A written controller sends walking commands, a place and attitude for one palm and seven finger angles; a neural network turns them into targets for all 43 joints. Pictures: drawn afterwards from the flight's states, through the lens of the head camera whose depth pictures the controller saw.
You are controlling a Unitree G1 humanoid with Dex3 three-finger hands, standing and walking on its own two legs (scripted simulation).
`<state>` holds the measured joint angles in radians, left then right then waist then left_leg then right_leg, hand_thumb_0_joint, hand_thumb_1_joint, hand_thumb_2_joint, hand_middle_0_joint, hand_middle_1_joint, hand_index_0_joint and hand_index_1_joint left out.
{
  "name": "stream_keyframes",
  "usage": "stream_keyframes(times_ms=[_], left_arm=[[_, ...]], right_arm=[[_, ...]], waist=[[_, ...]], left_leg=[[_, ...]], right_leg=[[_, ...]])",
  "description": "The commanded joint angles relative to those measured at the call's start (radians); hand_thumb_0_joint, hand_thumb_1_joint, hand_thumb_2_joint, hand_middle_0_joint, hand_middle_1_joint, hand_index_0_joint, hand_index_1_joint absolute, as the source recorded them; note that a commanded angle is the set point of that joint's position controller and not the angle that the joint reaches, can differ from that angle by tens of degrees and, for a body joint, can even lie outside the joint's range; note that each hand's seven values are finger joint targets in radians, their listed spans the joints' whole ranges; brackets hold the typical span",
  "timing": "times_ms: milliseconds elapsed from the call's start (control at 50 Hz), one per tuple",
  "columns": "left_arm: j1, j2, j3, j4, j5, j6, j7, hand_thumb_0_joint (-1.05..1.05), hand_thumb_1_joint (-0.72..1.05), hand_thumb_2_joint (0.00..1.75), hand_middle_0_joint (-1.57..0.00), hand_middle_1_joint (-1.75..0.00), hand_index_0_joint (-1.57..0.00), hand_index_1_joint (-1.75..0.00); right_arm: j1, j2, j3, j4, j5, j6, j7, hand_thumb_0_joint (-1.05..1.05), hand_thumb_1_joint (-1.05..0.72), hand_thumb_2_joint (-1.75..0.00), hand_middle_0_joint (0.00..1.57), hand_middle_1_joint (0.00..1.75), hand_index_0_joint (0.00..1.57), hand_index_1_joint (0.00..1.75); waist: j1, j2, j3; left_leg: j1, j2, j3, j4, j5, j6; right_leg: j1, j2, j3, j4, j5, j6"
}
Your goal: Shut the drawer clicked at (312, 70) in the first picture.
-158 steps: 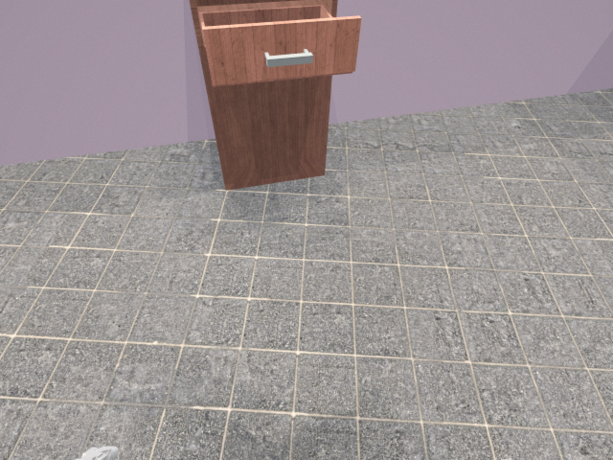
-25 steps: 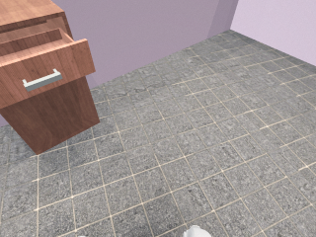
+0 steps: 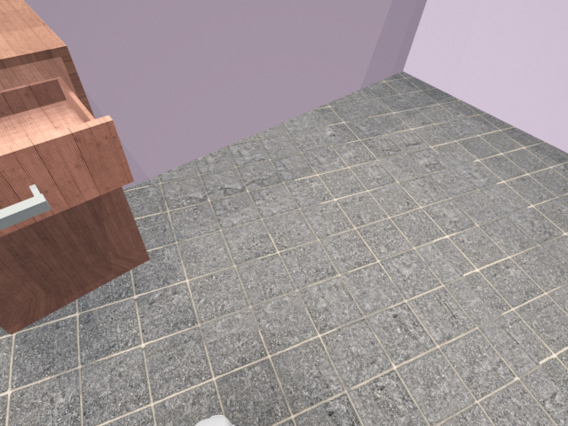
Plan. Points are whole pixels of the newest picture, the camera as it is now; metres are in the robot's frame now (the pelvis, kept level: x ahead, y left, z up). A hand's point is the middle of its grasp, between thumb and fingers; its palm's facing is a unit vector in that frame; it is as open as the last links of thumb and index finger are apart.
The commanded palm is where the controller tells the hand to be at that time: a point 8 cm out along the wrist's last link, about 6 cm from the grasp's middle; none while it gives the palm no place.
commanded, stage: walk to a spot facing it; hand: left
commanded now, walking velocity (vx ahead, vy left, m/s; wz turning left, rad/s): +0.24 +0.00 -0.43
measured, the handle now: (0, 211) +0.42 +0.52 +0.00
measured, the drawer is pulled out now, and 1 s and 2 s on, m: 0.30 0.30 0.30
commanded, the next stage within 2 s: turn to face it in 0.04 s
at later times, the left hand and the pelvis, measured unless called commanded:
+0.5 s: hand (187, 352) +0.27 +0.19 -0.16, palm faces +0.03 -0.98 -0.21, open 7.3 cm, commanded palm none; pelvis +0.15 +0.01 +0.00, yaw +2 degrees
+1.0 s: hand out of the picture +0.13 +0.26 -0.19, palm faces +0.40 -0.87 -0.28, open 7.4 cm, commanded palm none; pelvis +0.16 +0.03 -0.02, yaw +21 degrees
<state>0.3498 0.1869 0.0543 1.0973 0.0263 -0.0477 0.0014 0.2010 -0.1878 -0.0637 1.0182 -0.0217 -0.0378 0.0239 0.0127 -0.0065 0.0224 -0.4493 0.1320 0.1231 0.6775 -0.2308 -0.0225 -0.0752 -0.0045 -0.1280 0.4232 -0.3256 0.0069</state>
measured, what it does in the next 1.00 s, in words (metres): walks ahead, turning left: left foot, then right foot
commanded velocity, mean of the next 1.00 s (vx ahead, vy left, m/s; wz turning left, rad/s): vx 0.02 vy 0.00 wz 0.47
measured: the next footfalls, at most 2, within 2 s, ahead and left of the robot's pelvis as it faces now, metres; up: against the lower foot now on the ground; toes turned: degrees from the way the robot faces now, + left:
left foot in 0.04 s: +0.15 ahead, +0.12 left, +0.00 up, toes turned +10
right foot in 0.50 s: +0.23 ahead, -0.10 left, +0.00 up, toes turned -5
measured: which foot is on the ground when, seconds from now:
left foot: up 0.00-0.02, down 0.04-0.52, up 0.54-0.90, down 0.92-1.00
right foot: down 0.00-0.04, up 0.06-0.48, down 0.50-0.92, up 0.94-1.00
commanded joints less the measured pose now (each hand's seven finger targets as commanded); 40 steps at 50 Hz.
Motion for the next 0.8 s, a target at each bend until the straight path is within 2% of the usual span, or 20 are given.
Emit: stream_keyframes(times_ms=[0,20,40,80,100,140,180,220,260,320,380,440,460,480,500,520,560,640,720,780], left_arm=[[0.004,0.085,0.022,-0.066,-0.012,-0.009,-0.006,0.0,0.9,0.9,-0.2,-0.3,-0.2,-0.3],[0.009,0.036,0.011,-0.09,-0.017,-0.006,-0.012,0.0,0.9,0.9,-0.2,-0.3,-0.2,-0.3],[-0.025,0.067,0.016,-0.102,-0.006,-0.003,-0.003,0.0,0.9,0.9,-0.2,-0.3,-0.2,-0.3],[-0.079,0.058,0.024,-0.09,-0.003,0.002,-0.016,0.0,0.9,0.9,-0.2,-0.3,-0.2,-0.3],[-0.058,0.043,0.025,-0.08,0.002,0.009,-0.023,0.0,0.9,0.9,-0.2,-0.3,-0.2,-0.3],[0.008,0.002,0.015,-0.049,0.001,0.024,-0.018,0.0,0.9,0.9,-0.2,-0.3,-0.2,-0.3],[0.022,-0.011,0.007,-0.038,0.0,0.031,-0.007,0.0,0.9,0.9,-0.2,-0.3,-0.2,-0.3],[0.0,-0.016,0.003,-0.043,-0.002,0.034,0.0,0.0,0.9,0.9,-0.2,-0.3,-0.2,-0.3],[-0.044,-0.018,-0.002,-0.059,-0.003,0.037,0.008,0.0,0.9,0.9,-0.2,-0.3,-0.2,-0.3],[-0.136,0.002,0.002,-0.095,-0.006,0.042,0.016,0.0,0.9,0.9,-0.2,-0.3,-0.2,-0.3],[-0.185,0.013,0.009,-0.132,-0.011,0.045,0.019,0.0,0.9,0.9,-0.2,-0.3,-0.2,-0.3],[-0.13,0.034,0.022,-0.14,-0.015,0.035,0.021,0.0,0.9,0.9,-0.2,-0.3,-0.2,-0.3],[-0.078,0.077,0.03,-0.133,-0.012,0.025,0.027,0.0,0.9,0.9,-0.2,-0.3,-0.2,-0.3],[-0.022,0.166,0.048,-0.125,0.0,0.015,0.038,0.0,0.9,0.9,-0.2,-0.3,-0.2,-0.3],[0.022,0.206,0.049,-0.134,-0.009,0.018,0.038,0.0,0.9,0.9,-0.2,-0.3,-0.2,-0.3],[-0.026,0.18,0.05,-0.143,-0.011,0.02,0.045,0.0,0.9,0.9,-0.2,-0.3,-0.2,-0.3],[-0.127,0.122,0.031,-0.179,-0.011,0.025,0.045,0.0,0.9,0.9,-0.2,-0.3,-0.2,-0.3],[-0.152,0.114,0.029,-0.197,-0.003,0.024,0.044,0.0,0.9,0.9,-0.2,-0.3,-0.2,-0.3],[-0.144,0.15,0.043,-0.214,0.005,0.037,0.04,0.0,0.9,0.9,-0.2,-0.3,-0.2,-0.3],[-0.121,0.193,0.051,-0.219,0.006,0.047,0.032,0.0,0.9,0.9,-0.2,-0.3,-0.2,-0.3]], right_arm=[[0.276,-0.161,-0.024,0.02,-0.015,-0.036,-0.02,0.0,-0.9,-0.9,0.2,0.3,0.2,0.3],[0.381,-0.272,-0.047,0.03,-0.017,-0.033,-0.028,0.0,-0.9,-0.9,0.2,0.3,0.2,0.3],[0.352,-0.237,-0.034,0.031,-0.016,-0.026,-0.039,0.0,-0.9,-0.9,0.2,0.3,0.2,0.3],[0.204,-0.147,-0.009,-0.016,-0.009,-0.033,-0.045,0.0,-0.9,-0.9,0.2,0.3,0.2,0.3],[0.157,-0.113,0.001,-0.026,-0.008,-0.042,-0.048,0.0,-0.9,-0.9,0.2,0.3,0.2,0.3],[0.142,-0.074,0.017,-0.01,-0.001,-0.054,-0.053,0.0,-0.9,-0.9,0.2,0.3,0.2,0.3],[0.163,-0.064,0.022,0.015,0.005,-0.056,-0.054,0.0,-0.9,-0.9,0.2,0.3,0.2,0.3],[0.174,-0.058,0.019,0.029,0.006,-0.051,-0.055,0.0,-0.9,-0.9,0.2,0.3,0.2,0.3],[0.187,-0.064,0.019,0.043,0.007,-0.041,-0.053,0.0,-0.9,-0.9,0.2,0.3,0.2,0.3],[0.204,-0.08,0.005,0.052,0.003,-0.017,-0.051,0.0,-0.9,-0.9,0.2,0.3,0.2,0.3],[0.189,-0.102,-0.01,0.046,-0.002,0.008,-0.05,0.0,-0.9,-0.9,0.2,0.3,0.2,0.3],[0.152,-0.108,-0.022,0.028,0.002,0.025,-0.047,0.0,-0.9,-0.9,0.2,0.3,0.2,0.3],[0.156,-0.083,-0.02,0.017,0.01,0.023,-0.042,0.0,-0.9,-0.9,0.2,0.3,0.2,0.3],[0.183,-0.017,-0.012,-0.007,0.018,0.022,-0.034,0.0,-0.9,-0.9,0.2,0.3,0.2,0.3],[0.18,-0.022,-0.011,-0.029,0.014,0.036,-0.04,0.0,-0.9,-0.9,0.2,0.3,0.2,0.3],[0.139,-0.045,-0.02,-0.031,0.012,0.053,-0.041,0.0,-0.9,-0.9,0.2,0.3,0.2,0.3],[0.112,-0.037,-0.025,-0.024,0.006,0.066,-0.027,0.0,-0.9,-0.9,0.2,0.3,0.2,0.3],[0.085,-0.03,-0.025,-0.05,0.003,0.085,-0.01,0.0,-0.9,-0.9,0.2,0.3,0.2,0.3],[0.0,-0.038,-0.025,-0.103,0.002,0.087,0.002,0.0,-0.9,-0.9,0.2,0.3,0.2,0.3],[-0.072,-0.064,-0.018,-0.155,0.003,0.08,0.007,0.0,-0.9,-0.9,0.2,0.3,0.2,0.3]], waist=[[-0.122,0.195,-0.029],[-0.138,0.419,-0.073],[-0.137,0.332,-0.073],[-0.083,0.152,0.057],[-0.05,0.107,0.066],[-0.012,0.116,0.022],[-0.001,0.13,-0.008],[-0.003,0.111,-0.013],[-0.007,0.136,-0.01],[-0.032,0.164,0.001],[-0.036,0.179,0.009],[0.006,0.141,-0.011],[0.026,0.05,-0.052],[0.036,-0.209,-0.12],[0.045,-0.265,-0.161],[0.042,-0.278,-0.134],[-0.003,-0.127,-0.044],[-0.028,-0.141,-0.01],[-0.011,-0.167,0.012],[0.015,-0.191,0.006]], left_leg=[[0.492,0.097,-0.169,-0.264,-0.075,0.056],[0.563,0.334,-0.481,-0.429,-0.138,0.127],[0.519,0.372,-0.539,-0.489,-0.231,0.144],[0.344,0.333,-0.37,-0.496,-0.159,0.143],[0.302,0.296,-0.265,-0.49,-0.044,0.124],[0.272,0.227,-0.097,-0.455,0.282,0.119],[0.296,0.179,-0.037,-0.427,0.535,0.13],[0.318,0.155,-0.03,-0.406,0.664,0.141],[0.317,0.139,-0.033,-0.383,0.705,0.147],[0.338,0.144,-0.094,-0.345,0.686,0.164],[0.313,0.151,-0.169,-0.314,0.588,0.171],[0.251,0.107,-0.193,-0.217,0.443,0.12],[0.159,0.057,-0.159,-0.119,0.311,0.075],[-0.05,-0.073,-0.032,0.096,-0.054,0.008],[-0.079,-0.114,-0.067,0.318,-0.415,-0.013],[-0.083,-0.08,-0.116,0.441,-0.407,-0.014],[-0.117,-0.044,-0.107,0.551,-0.264,-0.031],[-0.099,-0.039,-0.073,0.475,-0.18,-0.049],[-0.046,-0.041,-0.025,0.297,-0.169,-0.048],[-0.009,-0.054,0.013,0.163,-0.171,-0.035]], right_leg=[[-0.344,-0.083,0.068,0.273,0.09,-0.07],[-0.502,0.022,-0.007,0.59,-0.249,-0.028],[-0.55,-0.008,0.105,0.752,-0.245,-0.044],[-0.592,-0.092,0.134,0.853,-0.075,-0.04],[-0.558,-0.107,0.133,0.84,-0.021,-0.029],[-0.473,-0.109,0.12,0.771,0.033,-0.004],[-0.43,-0.107,0.088,0.678,0.048,0.015],[-0.403,-0.1,0.057,0.565,0.068,0.028],[-0.373,-0.089,0.04,0.47,0.085,0.039],[-0.365,-0.073,0.024,0.371,0.044,0.048],[-0.324,-0.057,0.022,0.288,0.002,0.05],[-0.167,-0.054,0.013,0.062,0.151,0.047],[-0.004,-0.126,0.071,-0.015,0.321,0.032],[0.203,-0.368,0.266,-0.026,0.606,-0.048],[0.161,-0.519,0.338,-0.06,0.748,-0.15],[0.071,-0.502,0.313,-0.083,0.703,-0.17],[-0.015,-0.406,0.162,-0.079,0.565,-0.144],[-0.082,-0.363,0.017,-0.097,0.476,-0.115],[-0.11,-0.374,-0.039,-0.086,0.39,-0.112],[-0.085,-0.388,-0.057,-0.036,0.425,-0.111]])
